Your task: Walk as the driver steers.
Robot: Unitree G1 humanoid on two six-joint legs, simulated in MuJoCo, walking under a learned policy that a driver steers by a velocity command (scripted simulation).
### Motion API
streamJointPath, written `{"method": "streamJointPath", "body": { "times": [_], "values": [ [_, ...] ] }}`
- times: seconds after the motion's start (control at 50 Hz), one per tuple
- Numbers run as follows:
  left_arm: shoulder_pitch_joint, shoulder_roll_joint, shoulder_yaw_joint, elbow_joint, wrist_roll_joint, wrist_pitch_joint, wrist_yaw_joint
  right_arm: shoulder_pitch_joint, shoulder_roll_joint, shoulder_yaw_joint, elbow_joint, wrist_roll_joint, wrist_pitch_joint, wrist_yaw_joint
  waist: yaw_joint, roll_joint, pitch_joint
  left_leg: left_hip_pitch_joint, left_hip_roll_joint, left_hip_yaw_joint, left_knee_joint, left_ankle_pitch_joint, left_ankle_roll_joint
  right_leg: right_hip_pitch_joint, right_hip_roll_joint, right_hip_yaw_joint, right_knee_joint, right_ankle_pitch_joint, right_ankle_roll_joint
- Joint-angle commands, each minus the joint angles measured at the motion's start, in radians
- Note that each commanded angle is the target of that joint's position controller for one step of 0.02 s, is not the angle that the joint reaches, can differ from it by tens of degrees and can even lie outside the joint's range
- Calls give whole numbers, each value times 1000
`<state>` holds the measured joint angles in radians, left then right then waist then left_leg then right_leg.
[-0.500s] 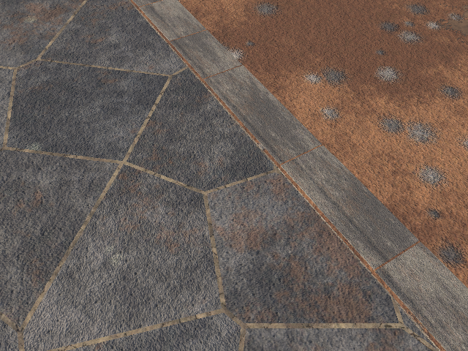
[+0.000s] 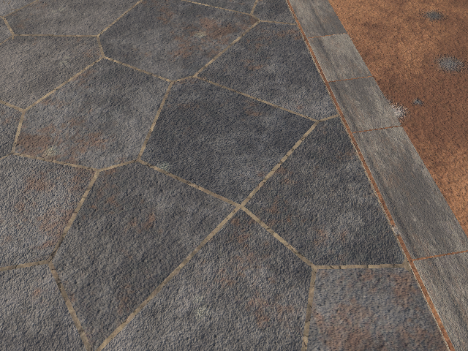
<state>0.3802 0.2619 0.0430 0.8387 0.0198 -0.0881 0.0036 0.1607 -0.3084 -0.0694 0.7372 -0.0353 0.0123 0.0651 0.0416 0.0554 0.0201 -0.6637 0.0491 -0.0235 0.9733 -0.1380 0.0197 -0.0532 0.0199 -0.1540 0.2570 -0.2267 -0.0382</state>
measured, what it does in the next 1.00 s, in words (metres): walks ahead, turning left: left foot, then right foot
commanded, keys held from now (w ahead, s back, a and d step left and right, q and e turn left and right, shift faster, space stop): w+q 0.40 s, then w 0.60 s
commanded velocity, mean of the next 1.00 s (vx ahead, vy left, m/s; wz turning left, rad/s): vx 0.50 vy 0.00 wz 0.37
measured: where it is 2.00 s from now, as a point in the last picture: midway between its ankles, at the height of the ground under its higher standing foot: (200, 255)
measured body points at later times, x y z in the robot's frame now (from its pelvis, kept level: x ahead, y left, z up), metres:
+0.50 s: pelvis +0.26 +0.07 +0.00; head +0.29 +0.09 +0.45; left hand +0.34 +0.36 -0.12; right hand +0.38 -0.19 -0.12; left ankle +0.22 +0.11 -0.75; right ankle +0.42 -0.07 -0.68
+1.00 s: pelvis +0.55 +0.11 +0.00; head +0.57 +0.10 +0.45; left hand +0.48 +0.36 -0.13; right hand +0.74 -0.10 -0.13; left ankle +0.54 +0.26 -0.68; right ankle +0.56 +0.03 -0.75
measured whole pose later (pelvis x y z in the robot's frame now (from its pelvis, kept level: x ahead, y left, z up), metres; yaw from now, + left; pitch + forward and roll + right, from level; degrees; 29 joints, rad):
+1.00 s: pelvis +0.55 +0.11 +0.00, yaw +21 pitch +0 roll -1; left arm 0.37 0.24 0.04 0.89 0.01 -0.08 -0.02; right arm 0.23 -0.28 -0.03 0.82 -0.04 -0.03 0.03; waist 0.02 0.05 0.03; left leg -0.56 0.06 -0.03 1.00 -0.23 0.03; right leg -0.11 0.07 -0.06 0.29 -0.18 -0.08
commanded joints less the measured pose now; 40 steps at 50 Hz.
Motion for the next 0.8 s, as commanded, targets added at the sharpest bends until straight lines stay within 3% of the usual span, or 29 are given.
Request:
{"method": "streamJointPath", "body": {
  "times": [0.02, 0.1, 0.14, 0.18, 0.2, 0.22, 0.24, 0.26, 0.28, 0.3, 0.32, 0.36, 0.42, 0.48, 0.54, 0.62, 0.68, 0.72, 0.74, 0.76, 0.78, 0.8],
  "values": [
    [-34, 113, 24, -52, -1, -16, -1, -94, -1, 16, -90, 3, -14, 15, -12, -139, 42, -1, 14, 37, -147, 114, 4, -21, -242, 69, -108, 336, -99],
    [27, 144, 34, -15, 0, -3, 7, -191, -6, 23, -132, -3, -16, 23, 14, -136, 66, 50, -5, 111, -300, 54, 53, 67, -277, 12, -66, 431, -80],
    [41, 165, 38, -1, 3, 10, 14, -183, -17, 19, -137, -9, -15, 15, 1, -146, 46, 115, -51, 151, -344, -43, 90, 121, -284, -29, 36, 681, -65],
    [50, 197, 43, 9, 4, 27, 20, -53, -44, 3, -105, -17, -21, 0, -59, -158, -45, 287, -131, 175, -385, -137, 140, 139, -285, -66, 285, 941, -55],
    [41, 199, 41, 2, 0, 34, 21, 114, -72, -15, -51, -25, -31, -12, -135, -119, -140, 510, -156, 153, -460, -100, 174, 46, -265, -90, 514, 855, -33],
    [57, 147, 25, -41, -6, 31, 14, 248, -172, -48, -23, -32, -31, -31, -178, 9, -263, 818, 47, -136, -501, -265, 248, -243, -221, -97, 834, 480, 7],
    [28, 95, 19, -114, -1, 24, -1, 208, -261, -69, -47, 6, -22, -39, -123, 201, -339, 1012, 297, -686, -632, -196, 370, -608, -11, 5, 1151, -304, 62],
    [-91, 162, 31, -138, 10, 18, -4, 238, -243, -68, -49, 23, -12, -47, -180, 36, -293, 988, 284, -642, -668, -47, 370, -712, -45, 171, 1187, -245, 55],
    [-118, 131, 19, -145, -5, 7, -7, 197, -197, -57, -27, 27, -14, -57, -141, -7, -164, 868, 261, -492, -664, 68, 353, -723, -94, 181, 1132, -157, 47],
    [-98, 118, 14, -130, -5, 2, -5, 160, -141, -41, -19, 27, -20, -61, -88, -54, -72, 717, 206, -395, -678, 190, 307, -659, -129, 179, 1017, -118, 44],
    [-92, 116, 15, -129, 11, 13, -5, 125, -115, -31, -17, 30, -28, -64, -49, -54, -37, 623, 154, -333, -691, 255, 280, -599, -145, 187, 951, -121, 51],
    [-45, 108, 15, -113, 33, 49, -11, 94, -93, -21, -27, 32, -46, -59, -10, -38, -48, 531, 105, -276, -716, 316, 273, -509, -141, 179, 893, -120, 69],
    [-96, 84, 11, -130, 30, 69, -20, 136, -116, -28, -6, 32, -61, -53, -14, -31, -27, 486, 70, -247, -762, 258, 269, -535, -133, 156, 785, -32, 88],
    [-220, 72, 6, -161, 27, 66, -24, 200, -100, -22, 22, 33, -68, -53, -58, -11, 18, 511, 56, -231, -791, 237, 235, -590, -137, 149, 623, 113, 90],
    [-313, 64, 0, -181, 20, 59, -31, 266, -97, -19, 52, 33, -76, -56, -101, -2, 22, 588, 61, -220, -778, 291, 203, -599, -119, 144, 494, 215, 74],
    [-416, 69, -3, -215, 12, 48, -37, 326, -108, -15, 81, 22, -78, -68, -137, -2, 42, 689, 98, -233, -743, 365, 193, -597, -82, 129, 383, 214, 41],
    [-370, 86, 3, -208, 10, 38, -35, 301, -126, -15, 92, 16, -79, -79, -94, 15, 48, 708, 124, -232, -690, 498, 164, -473, -44, 124, 301, 122, -6],
    [-174, 116, 22, -143, 10, 28, -17, 272, -139, -15, 99, 14, -82, -78, -1, -1, -46, 686, 79, -182, -474, 735, 130, -205, 21, 94, 228, 71, -45],
    [-21, 154, 35, -105, 21, 18, -3, 267, -121, -7, 95, 18, -87, -75, 70, -37, -143, 572, 36, -144, -264, 617, 111, 27, -59, 171, 206, 70, -83],
    [105, 251, 57, -101, 44, 14, 10, 318, -38, 14, 59, 45, -92, -70, 83, -197, -290, 320, -79, -71, 75, 223, 69, 295, -324, 549, 167, -87, -168],
    [92, 261, 65, -76, 20, 28, -1, 370, -60, 6, 69, 40, -89, -71, 39, -324, -316, 134, -196, -64, 269, -368, 60, 322, -446, 900, 35, -49, -252],
    [-3, 186, 49, -90, -2, 35, -9, 312, -95, 0, 77, 13, -82, -74, 6, -165, -153, 64, -123, -111, 323, -309, 67, 188, -408, 796, 24, -111, -243]
  ]
}}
